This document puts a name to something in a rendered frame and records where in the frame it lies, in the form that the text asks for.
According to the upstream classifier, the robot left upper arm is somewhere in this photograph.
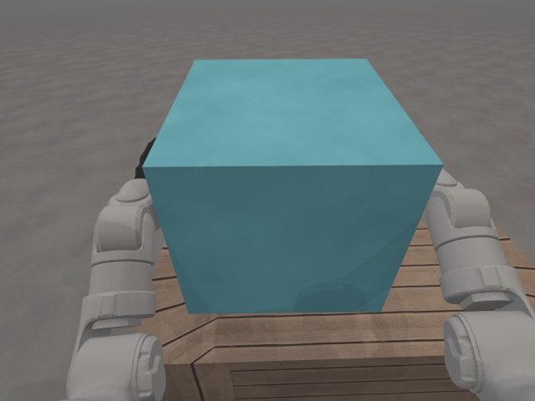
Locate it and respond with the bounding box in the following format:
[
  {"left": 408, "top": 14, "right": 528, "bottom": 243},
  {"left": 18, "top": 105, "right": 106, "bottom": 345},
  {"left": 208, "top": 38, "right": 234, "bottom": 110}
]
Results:
[{"left": 59, "top": 332, "right": 166, "bottom": 401}]

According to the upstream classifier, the carton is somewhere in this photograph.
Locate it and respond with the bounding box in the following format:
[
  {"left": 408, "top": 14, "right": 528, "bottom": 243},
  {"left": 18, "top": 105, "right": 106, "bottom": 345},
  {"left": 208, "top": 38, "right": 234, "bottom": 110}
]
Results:
[{"left": 142, "top": 58, "right": 443, "bottom": 314}]

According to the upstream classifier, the left robot hand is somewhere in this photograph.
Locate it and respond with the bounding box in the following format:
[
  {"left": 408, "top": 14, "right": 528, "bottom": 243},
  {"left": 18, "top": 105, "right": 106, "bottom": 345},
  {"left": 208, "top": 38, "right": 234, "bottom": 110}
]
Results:
[{"left": 135, "top": 138, "right": 156, "bottom": 179}]

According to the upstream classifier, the left robot forearm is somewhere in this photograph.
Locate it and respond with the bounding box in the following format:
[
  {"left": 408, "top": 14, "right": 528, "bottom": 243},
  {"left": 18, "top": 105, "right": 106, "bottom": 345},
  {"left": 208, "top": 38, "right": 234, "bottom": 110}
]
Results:
[{"left": 66, "top": 179, "right": 161, "bottom": 399}]

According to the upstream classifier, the pedestal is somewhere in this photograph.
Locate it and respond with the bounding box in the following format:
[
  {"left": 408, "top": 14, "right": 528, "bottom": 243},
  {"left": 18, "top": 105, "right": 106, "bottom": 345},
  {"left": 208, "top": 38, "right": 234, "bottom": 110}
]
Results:
[{"left": 135, "top": 219, "right": 535, "bottom": 401}]

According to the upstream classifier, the robot right upper arm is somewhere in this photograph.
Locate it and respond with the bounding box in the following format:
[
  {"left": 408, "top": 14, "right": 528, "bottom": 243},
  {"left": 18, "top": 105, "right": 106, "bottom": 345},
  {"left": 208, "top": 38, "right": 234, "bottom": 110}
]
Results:
[{"left": 443, "top": 311, "right": 535, "bottom": 401}]

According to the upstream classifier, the right robot forearm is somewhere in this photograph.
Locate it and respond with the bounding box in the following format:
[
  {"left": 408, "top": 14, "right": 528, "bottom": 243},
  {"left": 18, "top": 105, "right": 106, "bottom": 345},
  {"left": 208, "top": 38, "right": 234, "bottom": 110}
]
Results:
[{"left": 421, "top": 169, "right": 535, "bottom": 322}]

